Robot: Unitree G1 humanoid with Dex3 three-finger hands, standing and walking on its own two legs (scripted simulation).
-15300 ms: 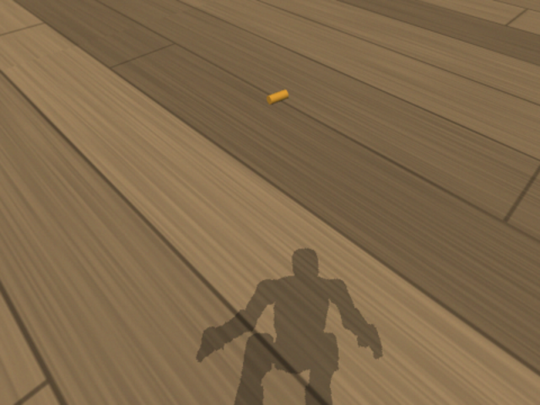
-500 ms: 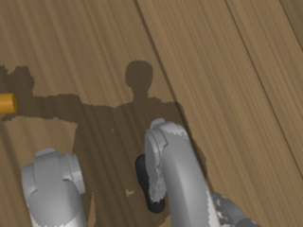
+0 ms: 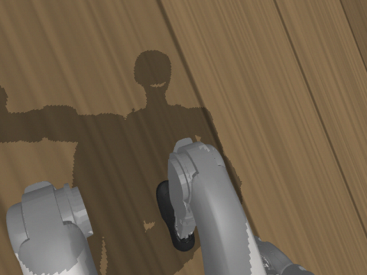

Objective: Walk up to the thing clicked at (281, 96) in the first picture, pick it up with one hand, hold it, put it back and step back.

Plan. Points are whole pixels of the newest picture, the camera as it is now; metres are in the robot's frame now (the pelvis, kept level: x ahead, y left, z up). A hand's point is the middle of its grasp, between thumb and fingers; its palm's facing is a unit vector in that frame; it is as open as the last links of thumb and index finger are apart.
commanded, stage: rest palm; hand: left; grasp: from above
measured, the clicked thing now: out of the picture +0.45 +0.33 -0.27
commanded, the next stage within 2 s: close in 0.64 s
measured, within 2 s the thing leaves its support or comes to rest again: neither
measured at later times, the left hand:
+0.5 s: hand out of the picture +0.43 +0.31 -0.24, palm faces -0.46 -0.09 -0.88, open 13.7 cm
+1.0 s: hand out of the picture +0.42 +0.31 -0.24, palm faces -0.46 -0.09 -0.88, open 12.8 cm
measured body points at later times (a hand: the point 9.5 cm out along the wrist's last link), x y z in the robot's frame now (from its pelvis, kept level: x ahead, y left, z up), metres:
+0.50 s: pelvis -0.01 +0.00 -0.01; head +0.25 +0.13 +0.34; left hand +0.45 +0.31 -0.19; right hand +0.05 -0.26 -0.06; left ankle +0.05 +0.12 -0.26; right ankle +0.12 -0.14 -0.26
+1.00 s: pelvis -0.01 +0.00 +0.00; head +0.25 +0.13 +0.34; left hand +0.44 +0.32 -0.19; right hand +0.06 -0.26 -0.06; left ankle +0.05 +0.12 -0.26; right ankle +0.12 -0.14 -0.26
